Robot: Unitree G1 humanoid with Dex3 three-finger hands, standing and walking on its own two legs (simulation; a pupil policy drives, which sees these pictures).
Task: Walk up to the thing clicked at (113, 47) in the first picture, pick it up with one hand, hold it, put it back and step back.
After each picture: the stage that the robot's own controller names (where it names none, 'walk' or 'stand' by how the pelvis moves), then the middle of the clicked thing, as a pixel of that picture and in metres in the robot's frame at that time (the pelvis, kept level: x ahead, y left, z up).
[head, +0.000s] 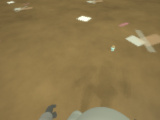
stand; (112, 48) +1.51 -0.44 -0.72
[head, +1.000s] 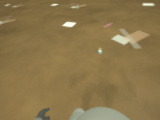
walk; (100, 50) +1.44 -0.03 -0.69
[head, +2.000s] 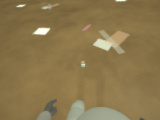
walk; (83, 63) +0.94 +0.23 -0.71
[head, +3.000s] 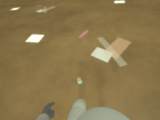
walk; (79, 80) +0.59 +0.26 -0.71
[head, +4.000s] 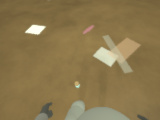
stand; (77, 84) +0.43 +0.23 -0.70
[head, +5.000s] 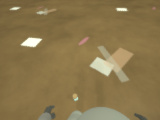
stand; (75, 97) +0.37 +0.23 -0.72
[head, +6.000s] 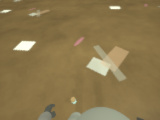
stand; (73, 100) +0.32 +0.25 -0.72
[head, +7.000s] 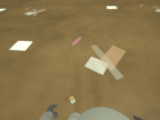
stand; (72, 99) +0.32 +0.26 -0.72
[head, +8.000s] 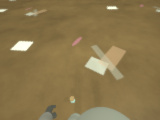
stand; (72, 99) +0.33 +0.26 -0.73
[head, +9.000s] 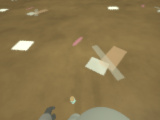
stand; (72, 99) +0.33 +0.25 -0.73
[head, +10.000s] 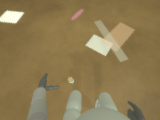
go down; (70, 80) +0.38 +0.24 -0.60
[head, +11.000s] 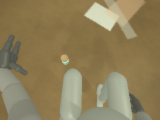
go down; (64, 59) +0.44 +0.25 -0.31
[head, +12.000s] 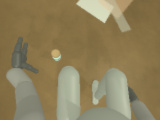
close in; (56, 55) +0.43 +0.26 -0.27
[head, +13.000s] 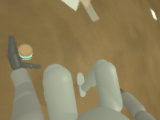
close; (25, 52) +0.42 +0.29 -0.22
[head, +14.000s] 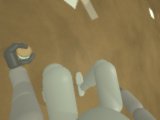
lift; (24, 53) +0.41 +0.29 -0.23
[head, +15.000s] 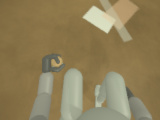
lift; (57, 63) +0.34 +0.27 -0.09
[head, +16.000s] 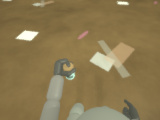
hold; (69, 71) +0.33 +0.18 +0.04
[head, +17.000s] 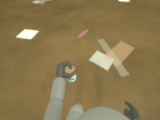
hold; (70, 73) +0.32 +0.17 +0.00
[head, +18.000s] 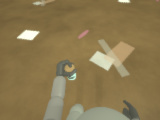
hold; (70, 72) +0.33 +0.17 +0.00
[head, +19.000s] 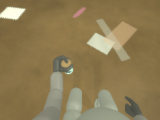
crouch; (67, 66) +0.37 +0.19 -0.07
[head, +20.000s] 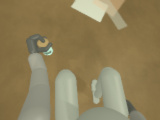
lower; (45, 47) +0.48 +0.28 -0.11
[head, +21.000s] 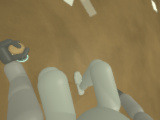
lower; (19, 53) +0.43 +0.30 -0.23
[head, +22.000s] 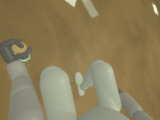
lower; (22, 52) +0.42 +0.30 -0.23
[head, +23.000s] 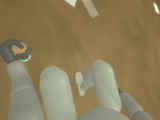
lower; (22, 52) +0.42 +0.30 -0.23
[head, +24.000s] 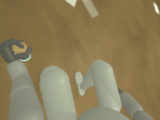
lower; (22, 52) +0.42 +0.30 -0.23
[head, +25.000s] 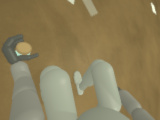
open; (23, 52) +0.42 +0.28 -0.23
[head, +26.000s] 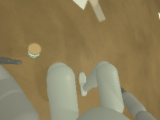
stand; (34, 50) +0.41 +0.28 -0.24
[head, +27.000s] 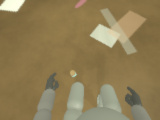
walk; (73, 73) +0.40 +0.22 -0.51
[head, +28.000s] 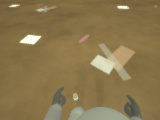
stand; (75, 96) +0.37 +0.20 -0.66
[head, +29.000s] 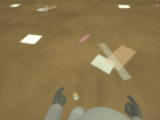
stand; (75, 96) +0.37 +0.21 -0.67
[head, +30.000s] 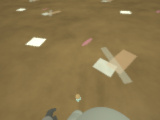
stand; (78, 97) +0.38 +0.19 -0.71
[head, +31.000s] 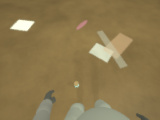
walk; (76, 84) +0.40 +0.16 -0.71
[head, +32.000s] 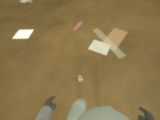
walk; (80, 78) +0.53 +0.19 -0.69
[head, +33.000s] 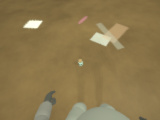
walk; (80, 62) +0.82 +0.23 -0.69
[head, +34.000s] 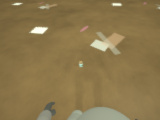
stand; (80, 63) +0.96 +0.23 -0.71
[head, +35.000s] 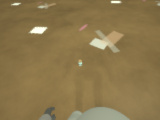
stand; (80, 62) +0.98 +0.25 -0.72
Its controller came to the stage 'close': yes
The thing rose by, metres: 0.71
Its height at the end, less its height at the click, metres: +0.00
